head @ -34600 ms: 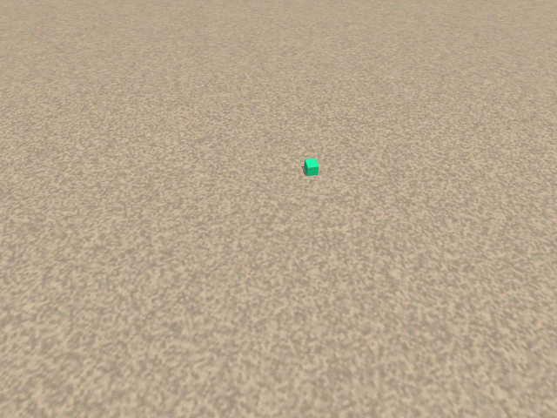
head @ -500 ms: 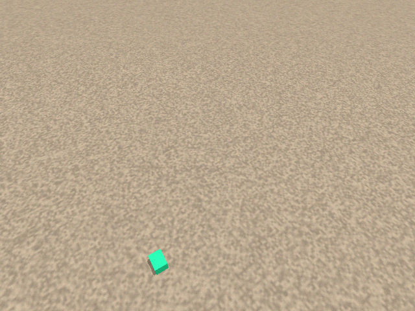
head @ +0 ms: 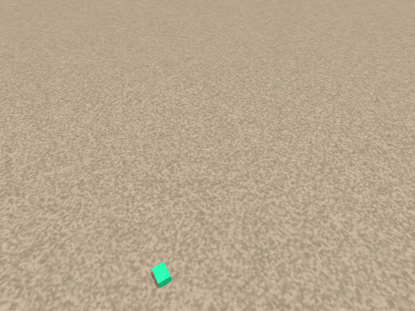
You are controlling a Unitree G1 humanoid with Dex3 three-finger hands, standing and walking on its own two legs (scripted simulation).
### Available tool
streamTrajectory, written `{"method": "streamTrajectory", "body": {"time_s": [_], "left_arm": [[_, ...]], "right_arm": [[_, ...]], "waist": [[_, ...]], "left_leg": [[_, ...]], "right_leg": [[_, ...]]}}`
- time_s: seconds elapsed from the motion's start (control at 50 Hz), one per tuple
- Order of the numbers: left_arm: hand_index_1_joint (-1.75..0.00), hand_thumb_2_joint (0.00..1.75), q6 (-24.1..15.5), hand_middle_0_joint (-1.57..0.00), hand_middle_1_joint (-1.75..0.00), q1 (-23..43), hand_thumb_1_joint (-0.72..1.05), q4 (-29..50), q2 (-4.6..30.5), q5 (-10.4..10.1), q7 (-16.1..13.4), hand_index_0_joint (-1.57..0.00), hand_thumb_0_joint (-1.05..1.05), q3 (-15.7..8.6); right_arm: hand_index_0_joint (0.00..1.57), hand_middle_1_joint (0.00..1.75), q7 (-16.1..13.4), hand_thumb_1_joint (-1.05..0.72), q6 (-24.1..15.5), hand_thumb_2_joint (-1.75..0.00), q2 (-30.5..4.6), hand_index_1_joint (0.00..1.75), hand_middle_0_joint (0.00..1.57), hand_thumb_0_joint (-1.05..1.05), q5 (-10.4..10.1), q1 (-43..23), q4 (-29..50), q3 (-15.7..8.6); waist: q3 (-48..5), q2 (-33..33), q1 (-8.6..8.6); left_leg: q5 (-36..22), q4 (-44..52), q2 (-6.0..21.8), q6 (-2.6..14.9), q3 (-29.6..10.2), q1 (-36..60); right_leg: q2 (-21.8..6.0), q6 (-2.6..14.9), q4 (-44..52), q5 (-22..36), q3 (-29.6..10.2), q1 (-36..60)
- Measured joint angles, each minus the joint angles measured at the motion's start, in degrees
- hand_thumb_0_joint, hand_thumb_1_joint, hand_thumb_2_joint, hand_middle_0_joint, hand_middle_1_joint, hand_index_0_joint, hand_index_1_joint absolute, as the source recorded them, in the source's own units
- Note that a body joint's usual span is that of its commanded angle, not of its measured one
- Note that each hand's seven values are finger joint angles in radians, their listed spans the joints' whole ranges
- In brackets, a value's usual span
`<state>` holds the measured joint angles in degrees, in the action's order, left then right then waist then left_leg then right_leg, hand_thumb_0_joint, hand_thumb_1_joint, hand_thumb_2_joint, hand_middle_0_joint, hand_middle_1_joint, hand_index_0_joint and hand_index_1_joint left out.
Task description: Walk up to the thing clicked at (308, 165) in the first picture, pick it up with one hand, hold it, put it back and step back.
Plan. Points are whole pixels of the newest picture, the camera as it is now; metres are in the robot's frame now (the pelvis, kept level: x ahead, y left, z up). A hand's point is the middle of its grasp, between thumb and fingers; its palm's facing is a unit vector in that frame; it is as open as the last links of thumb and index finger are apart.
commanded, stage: stand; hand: left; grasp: from above
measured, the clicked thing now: (161, 274) +0.47 +0.23 -0.75
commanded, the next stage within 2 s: step back in 1.66 s
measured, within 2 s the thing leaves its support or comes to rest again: neither
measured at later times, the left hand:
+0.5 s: hand out of the picture +0.05 +0.23 -0.16, palm faces +0.02 -0.94 -0.33, open 7.4 cm
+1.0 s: hand out of the picture +0.08 +0.23 -0.15, palm faces +0.01 -0.94 -0.34, open 7.4 cm
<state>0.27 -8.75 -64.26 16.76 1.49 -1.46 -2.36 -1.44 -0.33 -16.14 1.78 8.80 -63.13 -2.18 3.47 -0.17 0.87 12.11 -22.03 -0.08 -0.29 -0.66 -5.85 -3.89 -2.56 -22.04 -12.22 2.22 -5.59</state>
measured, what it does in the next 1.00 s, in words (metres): stands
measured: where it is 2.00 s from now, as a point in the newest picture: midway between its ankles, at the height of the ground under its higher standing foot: outside the picture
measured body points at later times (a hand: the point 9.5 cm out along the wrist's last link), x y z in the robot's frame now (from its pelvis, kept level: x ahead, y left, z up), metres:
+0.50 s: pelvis +0.00 -0.02 +0.00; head +0.00 -0.02 +0.45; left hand +0.05 +0.28 -0.13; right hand +0.06 -0.31 -0.14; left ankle +0.00 +0.12 -0.74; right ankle +0.00 -0.15 -0.74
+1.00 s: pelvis +0.00 -0.02 +0.00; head +0.01 -0.03 +0.45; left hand +0.08 +0.27 -0.13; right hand +0.07 -0.31 -0.14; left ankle +0.00 +0.12 -0.74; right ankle +0.00 -0.15 -0.74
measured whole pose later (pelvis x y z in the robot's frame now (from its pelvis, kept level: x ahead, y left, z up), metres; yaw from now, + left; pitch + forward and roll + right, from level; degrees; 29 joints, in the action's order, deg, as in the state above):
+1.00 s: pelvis +0.00 -0.02 +0.00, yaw +0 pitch -3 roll +0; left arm -0.6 -5.8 -65.8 18.3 0.6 -0.2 -1.9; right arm -0.6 -0.6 -18.7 1.3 6.9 -65.3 -0.7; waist 3.3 -0.7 0.0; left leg 10.4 -18.5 1.9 -2.1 -0.9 -5.2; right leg -1.9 -0.8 -19.5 -11.0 2.5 -5.5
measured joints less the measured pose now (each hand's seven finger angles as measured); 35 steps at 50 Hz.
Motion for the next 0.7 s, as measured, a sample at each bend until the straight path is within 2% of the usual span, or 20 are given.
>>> {"method": "streamTrajectory", "body": {"time_s": [0.7], "left_arm": [[-0.3,0.9,-0.73,-0.21,-0.3,2.12,0.9,-1.73,0.81,-0.65,1.02,-0.2,0.01,0.51]], "right_arm": [[0.2,0.3,0.68,-0.9,-0.01,-0.89,-2.25,0.3,0.2,0.0,-0.45,-1.27,-2.27,1.26]], "waist": [[0.12,-0.61,-0.73]], "left_leg": [[-1.59,2.8,1.95,-1.6,-0.35,0.32]], "right_leg": [[1.99,1.55,2.59,1.49,0.4,0.13]]}}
